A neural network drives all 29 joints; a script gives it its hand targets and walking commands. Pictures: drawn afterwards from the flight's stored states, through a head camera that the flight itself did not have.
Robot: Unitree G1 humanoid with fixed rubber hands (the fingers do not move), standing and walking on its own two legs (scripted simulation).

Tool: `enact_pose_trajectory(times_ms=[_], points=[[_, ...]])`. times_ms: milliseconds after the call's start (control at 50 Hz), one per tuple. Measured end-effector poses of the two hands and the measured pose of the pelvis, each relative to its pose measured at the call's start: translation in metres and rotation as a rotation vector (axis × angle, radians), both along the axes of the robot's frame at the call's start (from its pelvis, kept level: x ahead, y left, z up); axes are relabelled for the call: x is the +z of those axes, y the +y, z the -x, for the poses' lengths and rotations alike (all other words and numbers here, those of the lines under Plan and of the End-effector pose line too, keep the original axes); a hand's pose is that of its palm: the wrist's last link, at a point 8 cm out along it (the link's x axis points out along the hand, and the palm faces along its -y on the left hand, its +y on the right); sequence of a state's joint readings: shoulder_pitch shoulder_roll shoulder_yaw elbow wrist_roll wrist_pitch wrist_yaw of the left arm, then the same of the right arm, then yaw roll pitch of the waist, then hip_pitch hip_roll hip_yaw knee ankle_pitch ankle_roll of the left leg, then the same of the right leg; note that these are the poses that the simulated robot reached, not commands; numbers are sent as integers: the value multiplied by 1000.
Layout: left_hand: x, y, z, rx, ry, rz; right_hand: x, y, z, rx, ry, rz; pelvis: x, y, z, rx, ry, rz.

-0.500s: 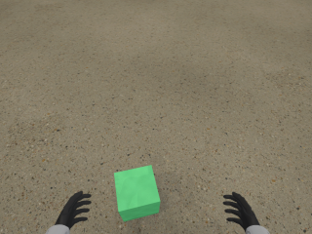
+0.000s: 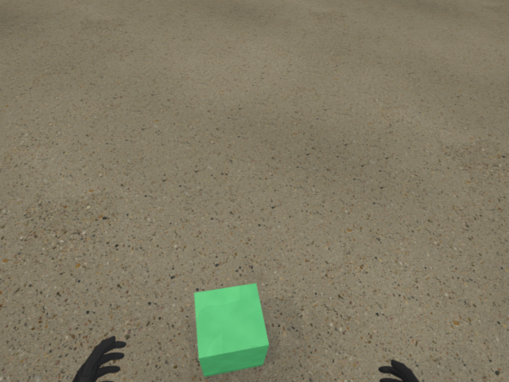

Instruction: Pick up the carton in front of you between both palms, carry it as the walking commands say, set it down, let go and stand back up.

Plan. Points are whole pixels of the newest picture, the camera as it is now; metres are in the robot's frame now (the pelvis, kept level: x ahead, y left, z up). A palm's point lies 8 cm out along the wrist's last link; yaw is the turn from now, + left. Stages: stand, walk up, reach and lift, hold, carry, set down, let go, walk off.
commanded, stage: stand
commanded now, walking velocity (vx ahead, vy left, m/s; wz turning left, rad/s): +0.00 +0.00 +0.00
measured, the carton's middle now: (229, 330) +0.40 +0.06 -0.64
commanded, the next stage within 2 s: none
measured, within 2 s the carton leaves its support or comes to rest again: neither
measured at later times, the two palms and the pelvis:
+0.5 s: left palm out of the picture +0.08 +0.28 -0.12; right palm out of the picture +0.14 -0.23 -0.12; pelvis +0.03 +0.01 -0.01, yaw +4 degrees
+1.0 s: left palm out of the picture +0.01 +0.28 -0.13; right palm out of the picture +0.11 -0.24 -0.12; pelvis +0.02 +0.01 -0.01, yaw +6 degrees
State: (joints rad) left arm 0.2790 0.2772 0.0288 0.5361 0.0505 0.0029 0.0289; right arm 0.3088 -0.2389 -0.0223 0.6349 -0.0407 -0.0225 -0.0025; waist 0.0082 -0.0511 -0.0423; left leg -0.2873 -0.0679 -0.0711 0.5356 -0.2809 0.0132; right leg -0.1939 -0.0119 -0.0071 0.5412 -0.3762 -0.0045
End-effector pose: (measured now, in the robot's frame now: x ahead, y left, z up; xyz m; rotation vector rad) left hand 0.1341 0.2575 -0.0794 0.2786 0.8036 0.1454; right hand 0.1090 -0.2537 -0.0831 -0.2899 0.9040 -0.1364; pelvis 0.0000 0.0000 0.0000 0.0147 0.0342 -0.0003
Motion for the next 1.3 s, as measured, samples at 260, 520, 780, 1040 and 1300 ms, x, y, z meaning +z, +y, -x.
enact_pose_trajectory(times_ms=[260,520,780,1040,1300], points=[[-26,22,28,108,122,-11,-28,15,-20,30,84,-17,-10,10,-29,44,46,7],[-41,22,54,164,212,2,-33,22,-31,47,104,-6,-14,12,-33,75,36,21],[-47,24,92,201,303,3,-35,18,-12,55,163,11,-12,11,-23,99,18,27],[-52,16,129,234,382,20,-36,16,2,60,198,11,-9,7,-14,116,0,28],[-57,3,161,265,467,49,-39,14,17,52,247,6,-6,2,-8,126,-15,26]])
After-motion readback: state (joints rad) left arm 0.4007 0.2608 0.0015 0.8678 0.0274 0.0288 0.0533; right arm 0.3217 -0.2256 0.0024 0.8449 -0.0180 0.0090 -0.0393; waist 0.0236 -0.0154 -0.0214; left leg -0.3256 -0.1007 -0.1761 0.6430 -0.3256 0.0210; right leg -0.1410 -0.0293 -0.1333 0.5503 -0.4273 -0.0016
